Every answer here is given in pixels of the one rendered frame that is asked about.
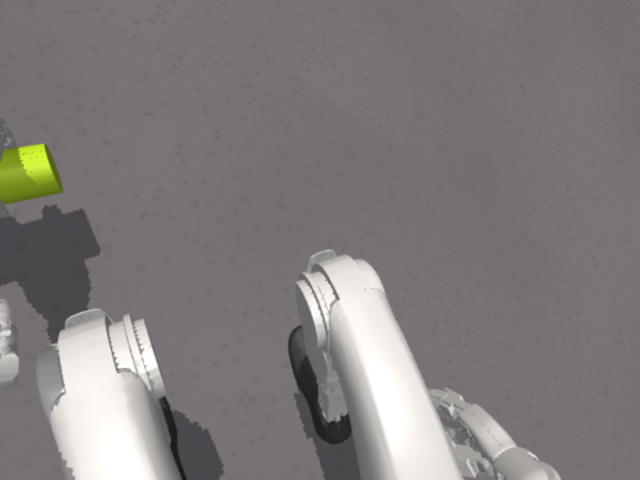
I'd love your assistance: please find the right robot hand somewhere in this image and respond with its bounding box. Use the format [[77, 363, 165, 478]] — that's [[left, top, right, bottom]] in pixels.
[[428, 388, 518, 478]]

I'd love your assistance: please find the left robot arm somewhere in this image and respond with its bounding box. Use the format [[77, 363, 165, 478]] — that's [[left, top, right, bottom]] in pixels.
[[0, 298, 19, 390]]

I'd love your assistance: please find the can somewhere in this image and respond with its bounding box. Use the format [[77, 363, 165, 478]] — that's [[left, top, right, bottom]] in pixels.
[[0, 143, 63, 205]]

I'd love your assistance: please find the left robot foot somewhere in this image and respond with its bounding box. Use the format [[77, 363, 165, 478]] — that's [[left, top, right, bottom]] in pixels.
[[159, 397, 187, 480]]

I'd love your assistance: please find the right robot foot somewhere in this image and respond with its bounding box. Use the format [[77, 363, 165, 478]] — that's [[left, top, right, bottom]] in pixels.
[[288, 325, 352, 444]]

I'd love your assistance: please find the left robot hand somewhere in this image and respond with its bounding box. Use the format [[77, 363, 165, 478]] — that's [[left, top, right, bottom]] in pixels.
[[0, 118, 17, 218]]

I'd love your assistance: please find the right robot arm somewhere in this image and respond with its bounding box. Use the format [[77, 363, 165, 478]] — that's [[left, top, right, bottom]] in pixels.
[[493, 447, 561, 480]]

